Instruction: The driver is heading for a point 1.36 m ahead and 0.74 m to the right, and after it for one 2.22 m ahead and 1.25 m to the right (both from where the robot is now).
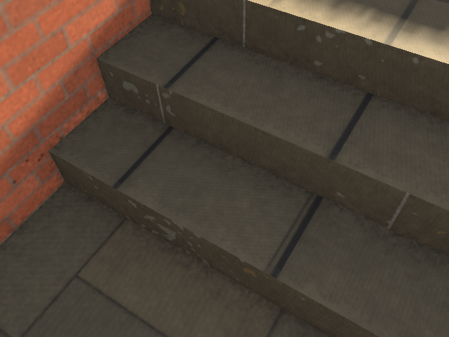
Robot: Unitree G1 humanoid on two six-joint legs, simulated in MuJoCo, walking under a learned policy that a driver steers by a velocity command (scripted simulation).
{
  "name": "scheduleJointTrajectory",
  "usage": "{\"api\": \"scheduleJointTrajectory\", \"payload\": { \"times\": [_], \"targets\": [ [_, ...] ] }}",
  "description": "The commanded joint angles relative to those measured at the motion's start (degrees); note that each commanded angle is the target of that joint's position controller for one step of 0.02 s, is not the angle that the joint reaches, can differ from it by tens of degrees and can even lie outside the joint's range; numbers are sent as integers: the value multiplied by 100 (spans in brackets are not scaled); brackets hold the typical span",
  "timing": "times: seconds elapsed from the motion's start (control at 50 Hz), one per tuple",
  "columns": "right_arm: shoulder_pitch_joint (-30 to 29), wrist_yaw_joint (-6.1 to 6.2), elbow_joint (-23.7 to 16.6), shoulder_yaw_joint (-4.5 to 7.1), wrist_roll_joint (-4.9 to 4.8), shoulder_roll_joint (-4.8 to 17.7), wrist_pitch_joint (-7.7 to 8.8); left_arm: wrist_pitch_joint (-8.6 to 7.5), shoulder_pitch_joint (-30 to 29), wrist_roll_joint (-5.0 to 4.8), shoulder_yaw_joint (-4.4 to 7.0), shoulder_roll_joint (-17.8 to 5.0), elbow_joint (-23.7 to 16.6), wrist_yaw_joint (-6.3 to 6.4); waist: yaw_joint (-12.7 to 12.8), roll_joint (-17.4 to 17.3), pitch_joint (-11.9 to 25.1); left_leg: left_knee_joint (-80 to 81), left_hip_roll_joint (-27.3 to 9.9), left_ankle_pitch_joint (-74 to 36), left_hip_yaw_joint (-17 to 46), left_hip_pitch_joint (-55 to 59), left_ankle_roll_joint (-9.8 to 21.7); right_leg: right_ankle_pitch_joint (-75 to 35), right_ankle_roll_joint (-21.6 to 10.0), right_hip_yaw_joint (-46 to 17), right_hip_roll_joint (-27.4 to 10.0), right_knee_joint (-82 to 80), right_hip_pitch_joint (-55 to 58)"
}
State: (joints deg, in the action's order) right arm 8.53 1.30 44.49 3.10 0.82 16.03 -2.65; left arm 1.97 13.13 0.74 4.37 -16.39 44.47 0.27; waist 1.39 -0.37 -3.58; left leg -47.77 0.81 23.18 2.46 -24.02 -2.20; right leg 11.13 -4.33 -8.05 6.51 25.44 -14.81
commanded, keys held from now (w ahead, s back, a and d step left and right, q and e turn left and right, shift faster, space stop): e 1.00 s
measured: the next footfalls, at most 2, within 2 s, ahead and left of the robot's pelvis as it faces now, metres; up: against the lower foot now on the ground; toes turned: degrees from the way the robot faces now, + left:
left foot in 0.14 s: +0.05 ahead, +0.12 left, +0.00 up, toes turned -9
right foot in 0.60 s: -0.02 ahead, -0.09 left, +0.00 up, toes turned -22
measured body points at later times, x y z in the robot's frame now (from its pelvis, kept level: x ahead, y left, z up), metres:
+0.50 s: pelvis -0.01 +0.02 +0.00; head +0.03 +0.02 +0.45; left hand +0.18 +0.26 -0.13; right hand +0.02 -0.27 -0.11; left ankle +0.01 +0.13 -0.74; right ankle -0.06 -0.09 -0.70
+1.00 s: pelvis -0.02 -0.01 +0.00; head +0.01 -0.04 +0.45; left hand +0.21 +0.19 -0.11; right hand -0.07 -0.32 -0.12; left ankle +0.08 +0.11 -0.69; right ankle -0.06 -0.08 -0.74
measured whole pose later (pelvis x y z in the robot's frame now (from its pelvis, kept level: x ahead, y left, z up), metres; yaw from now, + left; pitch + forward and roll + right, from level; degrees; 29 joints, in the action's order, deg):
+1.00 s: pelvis -0.02 -0.01 +0.00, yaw -35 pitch +0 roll +1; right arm 8.8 1.1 43.4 3.2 0.9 18.0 -3.2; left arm 2.0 13.2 0.8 3.6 -17.7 47.0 -0.1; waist 1.3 -0.8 -4.8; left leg -48.8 0.4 22.6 3.4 -24.8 -2.2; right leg 11.0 -4.5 -11.3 7.6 24.1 -12.2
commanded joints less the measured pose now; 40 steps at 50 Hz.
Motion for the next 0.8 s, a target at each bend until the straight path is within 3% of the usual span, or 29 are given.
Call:
{"api": "scheduleJointTrajectory", "payload": {
  "times": [0.02,0.08,0.12,0.14,0.16,0.18,0.2,0.22,0.26,0.28,0.38,0.48,0.54,0.56,0.58,0.6,0.62,0.64,0.68,0.72,0.76,0.8],
  "targets": [
    [-112,51,-497,81,-43,485,109,-22,148,28,276,-1036,-243,-10,75,688,640,379,115,121,53,-141,78,-2392,-969,-1854,-1613,-335,886],
    [159,84,-511,71,-83,508,180,4,-134,15,289,-1051,-239,-45,-83,725,688,1205,245,17,86,592,178,-2440,-747,-2098,-1444,-225,619],
    [605,150,-411,76,-42,521,255,25,-484,-73,256,-949,-284,-37,-421,552,660,2794,130,-923,122,1711,255,-1572,-265,-1929,-1007,82,-30],
    [622,214,-441,165,55,968,279,2,-341,-110,167,-609,-341,-28,-298,-320,689,3459,-971,-695,1113,2268,503,-66,113,-1330,-503,845,-723],
    [92,205,-662,240,43,1475,227,-26,86,-89,136,-414,-344,8,-11,-1389,596,3621,-2307,-1562,2538,2343,1145,2067,350,-43,518,1896,-1664],
    [253,156,-624,233,64,1258,190,-5,-26,114,236,-919,-246,19,-157,-969,573,3457,-2531,-1991,2433,1753,1631,2239,412,132,28,3070,-1502],
    [48,117,-664,110,35,855,201,21,-39,101,290,-990,-158,-17,-6,-566,372,3418,-2152,-2096,1912,1442,1574,1908,419,35,-88,3483,-1342],
    [-244,100,-711,59,26,667,206,68,50,102,295,-926,-56,-73,121,-476,186,3352,-1734,-2127,1292,1280,1374,1555,465,112,-144,3811,-1302],
    [-361,139,-760,39,48,645,238,148,200,55,278,-847,28,-233,139,-805,219,3216,-1316,-2590,606,1544,1214,1212,618,291,-160,4112,-1446],
    [-234,135,-727,46,55,658,241,162,127,28,254,-809,27,-269,51,-774,237,3153,-1272,-2812,434,1682,1231,1172,695,382,-181,4053,-1500],
    [394,113,-477,135,55,826,256,208,-392,10,135,-635,-150,-312,-317,-806,356,2944,-1618,-3372,280,2455,1453,1356,817,606,-414,3147,-1629],
    [287,-14,-389,220,92,1030,243,188,-540,-49,35,-549,-272,-354,-333,-990,451,2702,-1725,-3587,-139,2085,1371,1543,586,1032,-524,1883,-637],
    [265,-66,-301,268,44,1140,215,135,-425,-63,26,-567,-296,-330,-233,-1034,509,2334,-1793,-3598,-286,1946,1216,1243,413,1211,-473,973,-115],
    [193,-72,-284,273,-13,1145,194,91,-259,-20,23,-551,-249,-304,-75,-900,540,2013,-1730,-3303,-470,1710,1024,700,323,1243,-423,271,308],
    [348,-78,-214,270,-22,1087,174,30,-107,58,46,-660,-192,-241,26,-496,597,1520,-1598,-2629,-683,1280,699,80,231,922,-468,-440,856],
    [537,-110,-298,204,36,799,137,-56,54,145,155,-1207,-214,-170,19,918,608,126,-1060,-725,-1164,142,295,-511,-38,-845,-1688,-1135,1540],
    [59,-30,-739,92,78,491,61,-68,328,25,349,-1962,-190,-155,155,1754,458,-673,-86,1442,-822,-872,76,-2403,-1042,-2410,-2900,-951,1254],
    [-72,26,-654,133,88,733,0,-65,452,-36,320,-1629,-139,-139,273,879,548,-1269,-297,1307,-192,-870,82,-2453,-1290,-1962,-2705,-805,1313],
    [130,-27,-452,161,-36,765,26,-21,-290,-37,143,-1071,-217,-77,-135,617,154,-1163,-433,344,-21,-806,113,-1807,-911,-1101,-1904,-840,943],
    [294,-69,-333,188,106,850,43,-20,-435,-74,88,-911,-249,-16,-172,800,339,-1231,-353,-110,-92,-703,44,-2208,-768,-849,-1562,-781,1096],
    [336,-90,-318,178,84,791,28,-40,-250,-84,111,-998,-188,-31,-145,596,527,-1246,-281,-227,-72,-677,-14,-2429,-780,-885,-1554,-721,1209],
    [257,-78,-351,163,54,741,-1,-51,-108,-75,134,-1066,-118,-33,-90,599,487,-1054,-258,-240,-46,-779,-58,-2158,-808,-1045,-1536,-725,1240]
  ]
}}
